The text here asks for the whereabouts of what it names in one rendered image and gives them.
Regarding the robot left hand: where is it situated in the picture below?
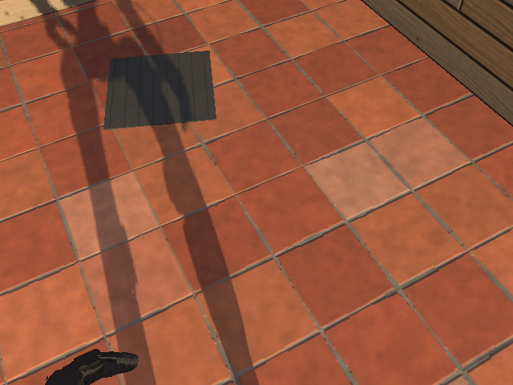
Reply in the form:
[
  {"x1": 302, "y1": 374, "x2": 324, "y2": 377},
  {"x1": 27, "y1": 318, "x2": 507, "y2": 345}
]
[{"x1": 45, "y1": 349, "x2": 139, "y2": 385}]

